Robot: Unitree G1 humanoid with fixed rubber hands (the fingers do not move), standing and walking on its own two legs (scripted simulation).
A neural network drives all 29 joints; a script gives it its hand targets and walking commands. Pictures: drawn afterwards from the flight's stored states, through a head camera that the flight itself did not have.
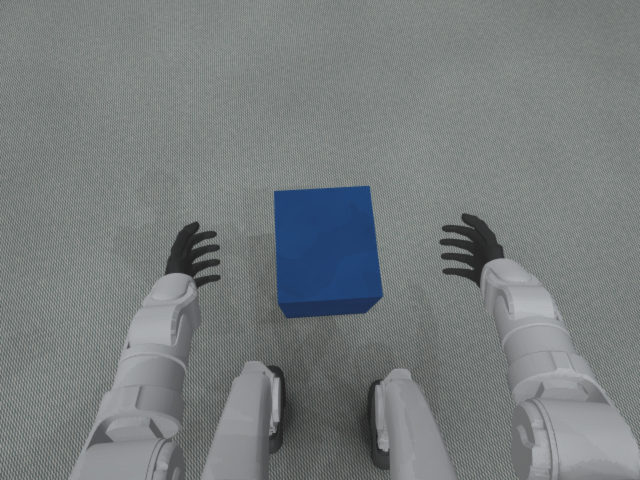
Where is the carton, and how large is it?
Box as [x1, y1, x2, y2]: [274, 186, 382, 317]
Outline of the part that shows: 369,186 274,191 278,304 286,317 365,312 382,296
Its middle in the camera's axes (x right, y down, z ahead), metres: +0.01 +0.05 +0.97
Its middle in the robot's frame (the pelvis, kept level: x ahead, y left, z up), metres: +0.51 +0.00 -0.53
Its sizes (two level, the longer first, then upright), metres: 0.256 0.220 0.278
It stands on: the floor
